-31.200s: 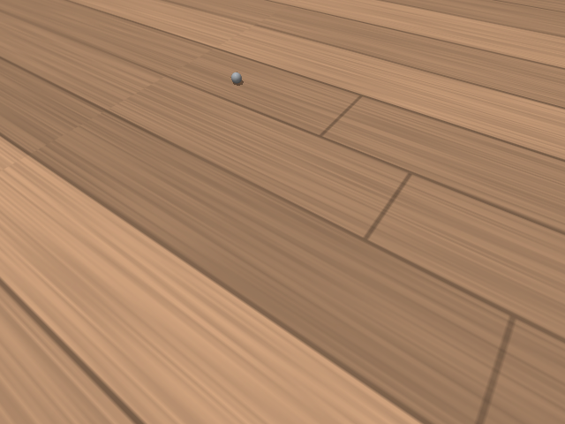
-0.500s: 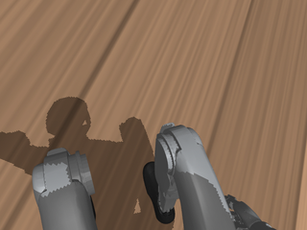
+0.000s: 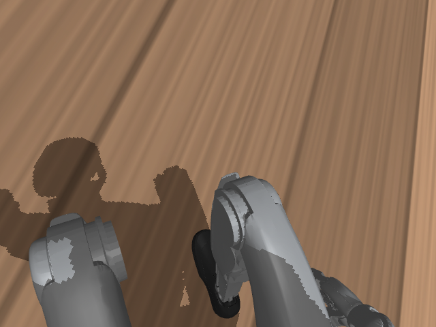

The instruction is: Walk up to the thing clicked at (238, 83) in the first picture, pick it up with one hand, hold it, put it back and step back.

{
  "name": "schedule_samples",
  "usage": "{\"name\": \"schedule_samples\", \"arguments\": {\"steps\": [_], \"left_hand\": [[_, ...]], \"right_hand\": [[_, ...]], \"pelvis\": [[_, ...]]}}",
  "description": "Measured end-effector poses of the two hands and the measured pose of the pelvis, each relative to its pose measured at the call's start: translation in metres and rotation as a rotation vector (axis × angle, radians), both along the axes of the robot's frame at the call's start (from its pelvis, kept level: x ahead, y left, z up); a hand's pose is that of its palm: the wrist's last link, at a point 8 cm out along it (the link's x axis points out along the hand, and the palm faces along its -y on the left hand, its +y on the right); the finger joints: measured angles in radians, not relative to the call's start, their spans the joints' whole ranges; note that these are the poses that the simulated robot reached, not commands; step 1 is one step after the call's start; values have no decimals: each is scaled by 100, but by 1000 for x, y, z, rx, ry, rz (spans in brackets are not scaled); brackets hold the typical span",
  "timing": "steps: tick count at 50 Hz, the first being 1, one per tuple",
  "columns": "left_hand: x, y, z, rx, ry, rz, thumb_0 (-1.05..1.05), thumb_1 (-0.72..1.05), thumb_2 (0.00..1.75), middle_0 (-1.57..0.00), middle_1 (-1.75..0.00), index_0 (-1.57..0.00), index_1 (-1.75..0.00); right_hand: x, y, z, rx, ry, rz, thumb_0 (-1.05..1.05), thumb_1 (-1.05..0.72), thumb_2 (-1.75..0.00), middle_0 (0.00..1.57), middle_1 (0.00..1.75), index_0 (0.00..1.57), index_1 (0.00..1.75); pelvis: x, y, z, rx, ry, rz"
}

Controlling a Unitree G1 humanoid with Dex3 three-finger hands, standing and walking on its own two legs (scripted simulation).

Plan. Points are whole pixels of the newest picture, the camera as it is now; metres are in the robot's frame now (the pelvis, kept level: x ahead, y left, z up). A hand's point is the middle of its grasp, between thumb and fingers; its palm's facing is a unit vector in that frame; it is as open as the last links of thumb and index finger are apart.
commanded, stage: rest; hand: left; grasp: from above
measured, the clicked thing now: out of the picture +0.41 +0.39 -0.24
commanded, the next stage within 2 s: open in 0.32 s
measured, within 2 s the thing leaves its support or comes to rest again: rests again in 0.68 s
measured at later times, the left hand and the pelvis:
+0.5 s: hand out of the picture +0.39 +0.37 -0.23, palm faces -0.44 -0.17 -0.88, open 9.1 cm; pelvis +0.00 +0.00 +0.00, yaw -1 degrees
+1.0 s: hand out of the picture +0.39 +0.38 -0.22, palm faces -0.46 -0.18 -0.87, open 13.5 cm; pelvis -0.01 +0.00 +0.00, yaw -1 degrees
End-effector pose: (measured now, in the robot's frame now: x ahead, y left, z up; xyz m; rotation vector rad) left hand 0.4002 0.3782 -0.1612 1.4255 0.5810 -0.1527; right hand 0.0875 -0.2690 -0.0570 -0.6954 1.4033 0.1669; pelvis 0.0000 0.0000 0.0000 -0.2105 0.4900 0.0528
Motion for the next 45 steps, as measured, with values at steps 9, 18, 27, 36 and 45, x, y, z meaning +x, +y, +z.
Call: {"name": "schedule_samples", "arguments": {"steps": [9,18,27,36,45], "left_hand": [[2,1,-5,-3,14,20,0,2,73,-53,-85,-67,-86],[1,-1,-11,-17,17,4,0,1,75,-52,-86,-66,-87],[1,-7,-17,-19,0,-20,0,2,76,-49,-87,-63,-89],[7,1,-6,16,-28,11,0,-17,88,-30,-98,-36,-97],[2,7,-3,6,31,40,0,-41,99,-14,-106,-16,-105]], "right_hand": [[-1,3,1,14,2,19,0,-90,-89,21,30,20,30],[-11,4,6,9,31,26,0,-90,-90,21,30,20,30],[-15,6,10,3,36,44,0,-90,-89,21,30,20,30],[-8,10,9,30,4,69,0,-89,-89,21,30,21,30],[-8,12,9,48,-4,65,0,-90,-90,21,30,21,30]], "pelvis": [[0,1,-1,-7,-10,-4],[-1,1,0,-13,-22,-7],[-3,3,-1,-22,-32,-12],[-3,4,-2,-26,-31,-11],[-5,3,2,-25,-32,-9]]}}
